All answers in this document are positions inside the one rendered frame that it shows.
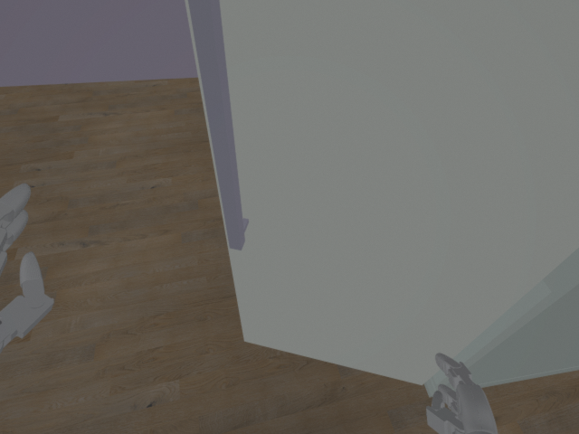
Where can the right robot hand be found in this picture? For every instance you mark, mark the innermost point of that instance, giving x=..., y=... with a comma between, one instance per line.
x=469, y=407

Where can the fridge door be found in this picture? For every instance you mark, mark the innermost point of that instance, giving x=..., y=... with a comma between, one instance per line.
x=409, y=169

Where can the handle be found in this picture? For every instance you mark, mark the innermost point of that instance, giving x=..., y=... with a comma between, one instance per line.
x=208, y=33

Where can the left robot hand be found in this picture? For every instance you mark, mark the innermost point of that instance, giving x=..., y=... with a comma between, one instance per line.
x=21, y=315

